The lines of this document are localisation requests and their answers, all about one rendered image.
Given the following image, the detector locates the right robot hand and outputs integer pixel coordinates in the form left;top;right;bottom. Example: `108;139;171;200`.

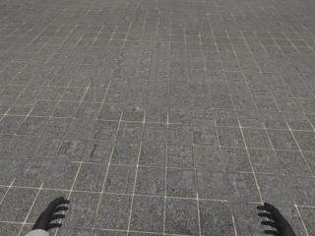
257;203;296;236

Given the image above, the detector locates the left robot hand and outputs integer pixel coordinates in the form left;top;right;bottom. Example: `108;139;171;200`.
31;196;70;232

